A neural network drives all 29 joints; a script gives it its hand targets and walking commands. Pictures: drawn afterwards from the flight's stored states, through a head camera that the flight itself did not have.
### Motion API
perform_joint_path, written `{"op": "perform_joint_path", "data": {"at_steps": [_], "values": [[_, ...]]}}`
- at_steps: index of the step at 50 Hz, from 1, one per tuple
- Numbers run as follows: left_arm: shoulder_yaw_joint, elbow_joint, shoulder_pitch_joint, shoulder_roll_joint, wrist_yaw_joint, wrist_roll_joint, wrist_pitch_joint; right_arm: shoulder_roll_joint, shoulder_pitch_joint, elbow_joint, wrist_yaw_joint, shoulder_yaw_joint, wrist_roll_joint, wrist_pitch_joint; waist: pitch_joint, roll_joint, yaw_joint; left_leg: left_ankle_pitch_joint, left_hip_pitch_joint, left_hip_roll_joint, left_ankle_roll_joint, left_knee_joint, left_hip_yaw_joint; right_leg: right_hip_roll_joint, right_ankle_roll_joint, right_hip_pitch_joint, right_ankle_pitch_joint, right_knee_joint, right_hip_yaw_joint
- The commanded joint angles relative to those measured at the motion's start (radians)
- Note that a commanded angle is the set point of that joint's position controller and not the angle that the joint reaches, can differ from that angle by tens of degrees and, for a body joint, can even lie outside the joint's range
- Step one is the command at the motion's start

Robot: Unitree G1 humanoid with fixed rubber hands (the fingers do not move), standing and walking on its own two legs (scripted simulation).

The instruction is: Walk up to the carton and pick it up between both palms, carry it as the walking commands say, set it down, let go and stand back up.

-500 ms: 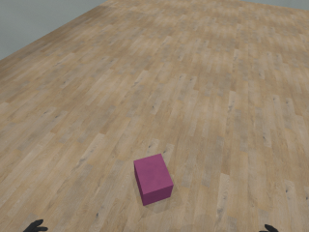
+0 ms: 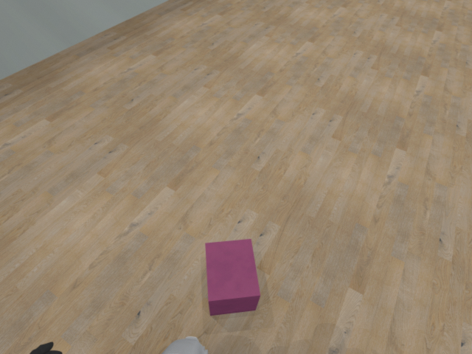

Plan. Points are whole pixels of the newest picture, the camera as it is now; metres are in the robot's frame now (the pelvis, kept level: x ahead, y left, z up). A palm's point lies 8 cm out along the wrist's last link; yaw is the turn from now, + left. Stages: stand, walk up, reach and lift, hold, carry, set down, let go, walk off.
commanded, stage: walk up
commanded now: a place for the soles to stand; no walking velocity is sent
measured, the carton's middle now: (230, 277) +0.48 +0.03 -0.66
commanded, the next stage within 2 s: none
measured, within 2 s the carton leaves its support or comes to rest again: neither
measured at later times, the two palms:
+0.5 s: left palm out of the picture +0.12 +0.33 -0.08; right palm (413, 328) +0.21 -0.31 -0.09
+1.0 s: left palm out of the picture +0.09 +0.30 -0.10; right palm (452, 348) +0.18 -0.36 -0.09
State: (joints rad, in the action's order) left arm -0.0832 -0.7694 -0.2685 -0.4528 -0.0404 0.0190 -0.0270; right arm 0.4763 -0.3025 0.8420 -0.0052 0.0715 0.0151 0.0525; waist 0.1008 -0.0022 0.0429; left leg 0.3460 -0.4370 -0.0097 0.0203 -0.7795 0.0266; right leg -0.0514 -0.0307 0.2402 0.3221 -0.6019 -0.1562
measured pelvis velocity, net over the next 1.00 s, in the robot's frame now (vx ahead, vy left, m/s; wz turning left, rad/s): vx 0.05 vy -0.04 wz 0.19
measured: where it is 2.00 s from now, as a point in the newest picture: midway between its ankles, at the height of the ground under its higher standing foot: outside the picture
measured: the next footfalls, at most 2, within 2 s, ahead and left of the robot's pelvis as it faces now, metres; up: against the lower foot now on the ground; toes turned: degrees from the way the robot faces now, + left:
left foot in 0.06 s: +0.11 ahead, +0.10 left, +0.00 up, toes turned +5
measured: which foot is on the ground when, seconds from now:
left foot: up 0.00-0.04, down 0.06-1.00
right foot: down 0.00-1.00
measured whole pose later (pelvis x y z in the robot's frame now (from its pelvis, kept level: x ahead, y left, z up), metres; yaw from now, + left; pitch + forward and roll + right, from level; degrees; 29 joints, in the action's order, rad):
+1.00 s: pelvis +0.05 -0.04 +0.00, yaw +11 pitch -2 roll +0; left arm -0.07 -0.90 -0.12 -0.42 -0.03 0.02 0.03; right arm 0.46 -0.21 0.95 -0.04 0.04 0.02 0.05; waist 0.10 -0.02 0.00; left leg 0.23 -0.32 0.03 -0.01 -0.60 -0.11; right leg 0.01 -0.04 0.19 0.38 -0.60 -0.08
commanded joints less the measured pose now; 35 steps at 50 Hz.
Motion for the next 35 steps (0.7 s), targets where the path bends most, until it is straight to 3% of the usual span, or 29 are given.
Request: {"op": "perform_joint_path", "data": {"at_steps": [1,2,3,4,5,6,7,8,9,10,11,12,13,15,17,23,31,32,33,34,35], "values": [[-0.032,0.058,0.044,-0.209,0.018,-0.016,-0.014,0.114,-0.028,-0.052,0.001,0.023,-0.006,0.003,-0.087,-0.113,-0.037,-0.101,0.174,0.005,0.030,0.122,0.006,-0.256,-0.140,0.040,-0.510,0.092,0.178],[-0.023,0.055,0.038,-0.200,0.021,-0.019,-0.010,0.120,-0.026,-0.054,0.000,0.025,-0.004,0.005,-0.098,-0.102,-0.049,-0.142,0.225,0.014,0.049,0.186,-0.005,-0.236,-0.113,0.060,-0.457,0.040,0.162],[-0.014,0.053,0.017,-0.180,0.024,-0.023,-0.008,0.150,-0.025,-0.062,-0.004,0.032,0.003,0.009,-0.112,-0.046,-0.057,-0.237,0.280,-0.024,0.076,0.234,-0.084,-0.205,-0.070,0.102,-0.391,-0.025,0.143],[-0.004,0.066,-0.008,-0.135,0.025,-0.028,-0.008,0.211,-0.042,-0.073,-0.011,0.045,0.013,0.016,-0.167,0.110,-0.054,-0.369,0.357,-0.180,0.133,0.288,-0.313,-0.126,-0.008,0.178,-0.249,-0.190,0.083],[-0.002,0.048,-0.026,-0.140,0.031,-0.047,0.008,0.240,0.012,-0.099,-0.013,0.047,-0.007,0.014,-0.188,0.159,-0.048,-0.462,0.299,-0.311,0.269,0.308,-0.508,0.012,0.037,0.171,0.145,-0.241,0.095],[-0.006,0.040,-0.004,-0.165,0.041,-0.038,0.016,0.219,0.012,-0.093,-0.013,0.049,-0.011,0.008,-0.201,0.123,-0.064,-0.412,0.291,-0.318,0.291,0.314,-0.492,-0.006,0.026,0.158,0.315,-0.281,0.153],[0.002,0.031,-0.008,-0.152,0.046,-0.033,0.013,0.203,0.047,-0.094,-0.019,0.041,-0.011,0.005,-0.179,0.123,-0.052,-0.414,0.258,-0.300,0.283,0.294,-0.450,-0.009,0.020,0.153,0.302,-0.259,0.162],[0.002,0.009,-0.025,-0.149,0.049,-0.033,0.006,0.188,0.099,-0.097,-0.021,0.029,-0.012,-0.001,-0.158,0.108,-0.031,-0.434,0.207,-0.261,0.244,0.270,-0.386,-0.018,0.010,0.118,0.233,-0.174,0.154],[0.005,-0.016,-0.055,-0.142,0.051,-0.031,-0.004,0.175,0.163,-0.098,-0.018,0.017,-0.020,-0.008,-0.137,0.113,0.000,-0.456,0.132,-0.199,0.183,0.237,-0.296,-0.018,-0.001,0.026,0.097,-0.017,0.130],[0.002,-0.023,-0.047,-0.168,0.051,-0.017,-0.021,0.145,0.189,-0.097,-0.011,0.000,-0.023,-0.017,-0.119,0.085,0.002,-0.414,0.087,-0.128,0.114,0.184,-0.239,-0.045,-0.019,-0.012,-0.045,0.090,0.190],[-0.007,-0.014,-0.008,-0.228,0.053,-0.002,-0.037,0.112,0.161,-0.092,-0.003,-0.007,-0.028,-0.025,-0.094,-0.019,-0.019,-0.323,0.079,-0.043,0.055,0.107,-0.186,-0.182,-0.070,0.051,-0.044,0.206,0.361],[-0.013,-0.016,0.048,-0.258,0.050,-0.002,-0.039,0.120,0.174,-0.075,-0.002,0.002,-0.030,-0.030,-0.070,-0.060,-0.036,-0.131,0.137,0.023,0.022,0.074,-0.137,-0.264,-0.139,0.116,-0.186,0.205,0.403],[-0.006,-0.020,0.085,-0.240,0.047,-0.006,-0.038,0.126,0.170,-0.054,0.001,0.003,-0.026,-0.032,-0.059,-0.038,-0.060,-0.087,0.185,0.007,0.020,0.104,-0.117,-0.253,-0.140,0.132,-0.258,0.164,0.344],[0.007,-0.025,0.113,-0.208,0.049,-0.014,-0.034,0.132,0.179,-0.034,0.009,0.005,-0.020,-0.025,-0.102,-0.041,-0.054,-0.285,0.219,-0.032,0.049,0.165,-0.150,-0.167,-0.068,0.084,-0.209,0.125,0.233],[0.008,-0.043,0.111,-0.184,0.052,-0.018,-0.030,0.140,0.188,-0.019,0.013,0.005,-0.016,-0.020,-0.146,-0.048,-0.040,-0.442,0.235,-0.058,0.080,0.157,-0.177,-0.117,-0.027,0.022,-0.206,0.101,0.170],[0.007,-0.071,0.169,-0.180,0.055,-0.016,-0.013,0.128,0.231,0.015,0.015,-0.007,-0.014,-0.037,-0.119,-0.027,-0.033,-0.400,0.184,-0.038,0.063,0.202,-0.167,-0.125,-0.040,-0.039,-0.108,0.145,0.156],[0.010,-0.115,0.214,-0.161,0.050,-0.017,-0.002,0.146,0.247,0.051,0.019,-0.015,-0.005,-0.037,-0.124,0.036,-0.025,-0.348,0.141,-0.075,0.080,0.322,-0.254,-0.067,-0.025,-0.119,0.007,0.160,0.128],[-0.015,-0.090,0.241,-0.180,0.034,0.009,0.028,0.208,0.139,0.075,-0.004,0.003,-0.012,-0.020,-0.115,-0.006,-0.055,-0.262,0.172,-0.117,0.099,0.355,-0.322,-0.025,-0.029,-0.055,0.109,0.076,0.095],[-0.013,-0.085,0.236,-0.157,0.027,0.004,0.043,0.236,0.099,0.080,-0.017,0.013,-0.003,-0.011,-0.129,0.069,-0.059,-0.190,0.213,-0.177,0.142,0.413,-0.455,0.005,-0.015,0.006,0.161,-0.001,0.113],[-0.012,-0.084,0.214,-0.140,0.022,0.002,0.052,0.247,0.096,0.069,-0.027,0.020,0.000,-0.005,-0.124,0.109,-0.054,-0.139,0.245,-0.217,0.179,0.444,-0.543,0.024,-0.012,0.074,0.188,-0.025,0.151],[-0.011,-0.086,0.191,-0.135,0.017,0.000,0.057,0.240,0.118,0.054,-0.036,0.023,-0.002,-0.001,-0.123,0.120,-0.045,-0.138,0.260,-0.234,0.199,0.447,-0.565,0.028,-0.012,0.107,0.192,-0.041,0.185]]}}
